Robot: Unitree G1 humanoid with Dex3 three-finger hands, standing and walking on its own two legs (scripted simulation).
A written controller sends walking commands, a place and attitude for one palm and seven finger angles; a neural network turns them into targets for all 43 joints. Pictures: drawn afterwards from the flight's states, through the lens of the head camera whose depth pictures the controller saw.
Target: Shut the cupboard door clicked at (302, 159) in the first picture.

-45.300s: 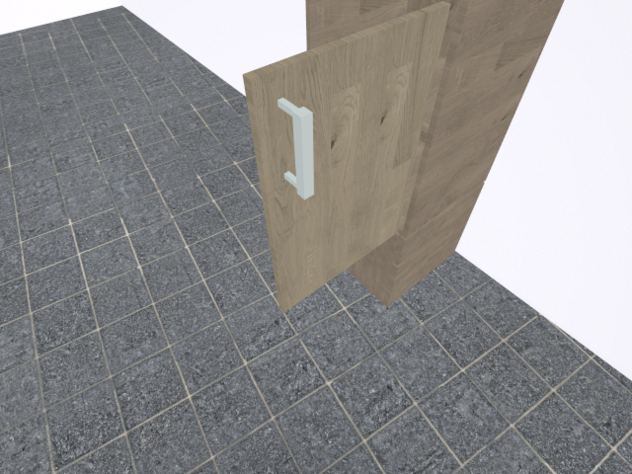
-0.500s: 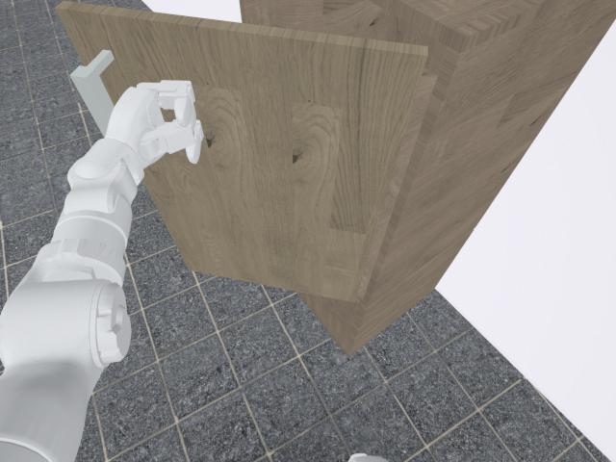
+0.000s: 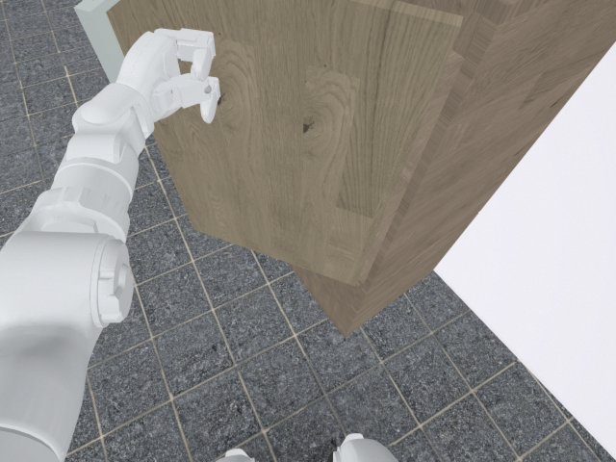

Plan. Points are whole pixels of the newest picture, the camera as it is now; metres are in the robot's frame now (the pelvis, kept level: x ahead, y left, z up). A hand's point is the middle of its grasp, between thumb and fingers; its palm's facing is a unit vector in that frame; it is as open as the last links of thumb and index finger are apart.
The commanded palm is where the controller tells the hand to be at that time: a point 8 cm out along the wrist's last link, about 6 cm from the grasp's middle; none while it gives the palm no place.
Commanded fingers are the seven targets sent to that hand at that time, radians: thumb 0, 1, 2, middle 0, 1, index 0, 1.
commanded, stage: pull the fist back off the door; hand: left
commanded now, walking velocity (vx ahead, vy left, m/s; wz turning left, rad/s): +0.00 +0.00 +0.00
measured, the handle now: (126, 59) +0.59 +0.17 +0.16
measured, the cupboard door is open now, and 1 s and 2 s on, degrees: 34 28 28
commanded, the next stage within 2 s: draw the hand back to the body in 0.92 s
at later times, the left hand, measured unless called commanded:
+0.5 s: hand (232, 83) +0.52 +0.04 +0.17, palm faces +0.03 -1.00 +0.02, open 3.1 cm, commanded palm +0.47 +0.09 +0.17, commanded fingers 0.00 0.90 0.90 -1.30 -1.50 -1.30 -1.50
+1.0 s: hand (223, 131) +0.44 +0.05 +0.17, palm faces +0.00 -1.00 +0.00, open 3.1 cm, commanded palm +0.43 +0.10 +0.17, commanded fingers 0.00 0.90 0.90 -1.30 -1.50 -1.30 -1.50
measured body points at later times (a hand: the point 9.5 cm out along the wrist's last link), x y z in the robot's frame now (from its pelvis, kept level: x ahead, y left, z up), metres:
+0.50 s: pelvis +0.01 -0.01 +0.01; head +0.07 -0.03 +0.46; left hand +0.51 +0.09 +0.17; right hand -0.01 -0.25 -0.12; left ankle -0.01 +0.11 -0.71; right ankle -0.01 -0.12 -0.71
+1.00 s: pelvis +0.00 -0.02 +0.02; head +0.02 -0.03 +0.47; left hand +0.44 +0.10 +0.17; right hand +0.13 -0.27 -0.09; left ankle -0.01 +0.11 -0.71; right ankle -0.01 -0.12 -0.71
